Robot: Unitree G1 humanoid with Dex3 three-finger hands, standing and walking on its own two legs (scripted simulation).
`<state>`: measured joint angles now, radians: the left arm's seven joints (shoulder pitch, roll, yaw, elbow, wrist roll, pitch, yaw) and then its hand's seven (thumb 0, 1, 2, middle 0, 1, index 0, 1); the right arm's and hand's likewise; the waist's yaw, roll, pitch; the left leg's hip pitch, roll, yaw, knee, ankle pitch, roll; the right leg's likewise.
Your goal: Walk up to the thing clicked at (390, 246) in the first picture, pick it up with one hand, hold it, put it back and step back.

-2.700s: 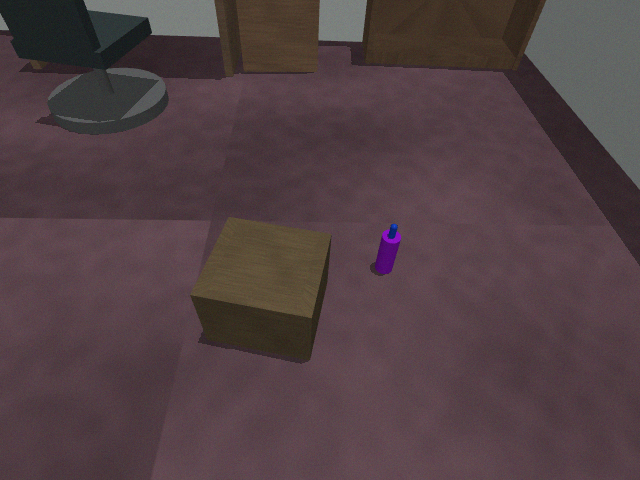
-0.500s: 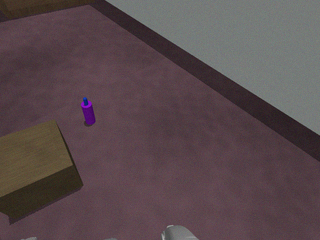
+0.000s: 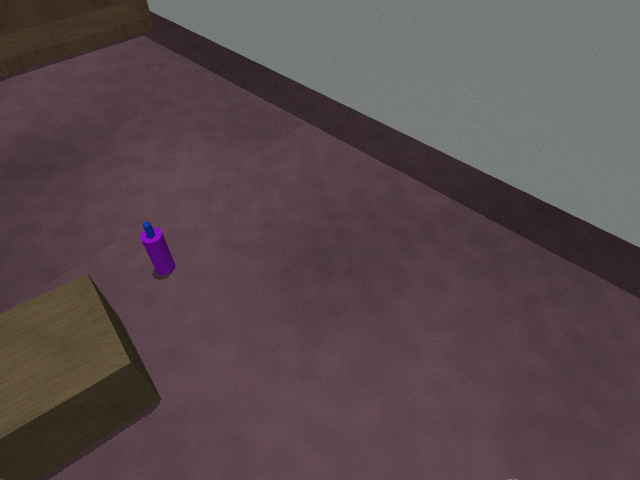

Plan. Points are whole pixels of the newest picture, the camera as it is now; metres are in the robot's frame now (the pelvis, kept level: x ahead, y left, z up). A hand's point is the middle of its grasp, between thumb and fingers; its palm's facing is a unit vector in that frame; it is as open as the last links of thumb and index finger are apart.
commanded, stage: walk up
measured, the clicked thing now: (156, 246) +0.94 +0.55 -0.63
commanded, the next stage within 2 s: stand in 0.32 s
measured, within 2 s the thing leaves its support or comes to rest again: neither
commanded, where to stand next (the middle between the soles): +0.08 +0.01 m, yaw -1 degrees
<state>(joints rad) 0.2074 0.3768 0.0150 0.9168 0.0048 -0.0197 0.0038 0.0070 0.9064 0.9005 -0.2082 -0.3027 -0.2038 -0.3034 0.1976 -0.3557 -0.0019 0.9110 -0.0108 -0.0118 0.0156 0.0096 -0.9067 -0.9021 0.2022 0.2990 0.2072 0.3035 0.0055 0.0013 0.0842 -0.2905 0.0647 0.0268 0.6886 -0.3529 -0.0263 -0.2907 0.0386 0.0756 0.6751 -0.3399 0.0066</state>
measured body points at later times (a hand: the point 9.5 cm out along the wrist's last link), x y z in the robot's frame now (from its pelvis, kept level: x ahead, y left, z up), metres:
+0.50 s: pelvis +0.00 +0.00 +0.02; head +0.01 +0.00 +0.47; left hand +0.11 +0.30 -0.10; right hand +0.06 -0.31 -0.11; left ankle +0.01 +0.14 -0.72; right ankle +0.02 -0.13 -0.72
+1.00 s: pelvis +0.01 +0.01 +0.03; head +0.02 +0.01 +0.48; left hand +0.07 +0.32 -0.11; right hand +0.09 -0.29 -0.10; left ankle +0.01 +0.14 -0.72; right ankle +0.02 -0.13 -0.72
